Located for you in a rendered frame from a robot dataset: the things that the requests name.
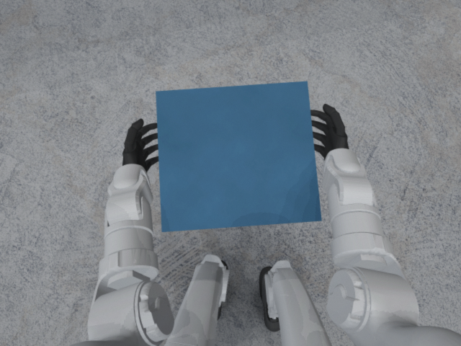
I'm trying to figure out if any left robot upper arm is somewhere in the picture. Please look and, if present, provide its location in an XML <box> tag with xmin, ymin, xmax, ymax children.
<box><xmin>70</xmin><ymin>280</ymin><xmax>174</xmax><ymax>346</ymax></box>

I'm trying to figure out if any right robot foot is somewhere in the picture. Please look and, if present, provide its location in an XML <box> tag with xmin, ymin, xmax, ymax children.
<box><xmin>259</xmin><ymin>267</ymin><xmax>280</xmax><ymax>332</ymax></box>

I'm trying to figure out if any robot left hand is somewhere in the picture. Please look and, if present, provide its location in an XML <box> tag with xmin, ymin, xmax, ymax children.
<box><xmin>122</xmin><ymin>118</ymin><xmax>158</xmax><ymax>172</ymax></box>

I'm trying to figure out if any carton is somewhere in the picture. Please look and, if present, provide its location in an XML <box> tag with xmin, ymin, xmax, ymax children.
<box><xmin>156</xmin><ymin>81</ymin><xmax>322</xmax><ymax>232</ymax></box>

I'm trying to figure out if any right robot upper arm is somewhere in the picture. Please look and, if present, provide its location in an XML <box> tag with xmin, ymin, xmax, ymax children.
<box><xmin>326</xmin><ymin>266</ymin><xmax>461</xmax><ymax>346</ymax></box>

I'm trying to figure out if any right robot forearm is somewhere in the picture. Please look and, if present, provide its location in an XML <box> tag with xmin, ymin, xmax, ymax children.
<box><xmin>321</xmin><ymin>148</ymin><xmax>419</xmax><ymax>307</ymax></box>

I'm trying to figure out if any robot right hand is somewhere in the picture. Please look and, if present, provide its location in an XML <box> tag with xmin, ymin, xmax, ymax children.
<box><xmin>310</xmin><ymin>104</ymin><xmax>349</xmax><ymax>161</ymax></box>

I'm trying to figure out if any left robot thigh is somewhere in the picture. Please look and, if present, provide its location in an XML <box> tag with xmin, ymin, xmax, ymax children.
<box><xmin>164</xmin><ymin>261</ymin><xmax>230</xmax><ymax>346</ymax></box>

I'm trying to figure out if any left robot forearm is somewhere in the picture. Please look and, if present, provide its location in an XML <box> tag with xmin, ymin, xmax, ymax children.
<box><xmin>87</xmin><ymin>164</ymin><xmax>159</xmax><ymax>341</ymax></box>

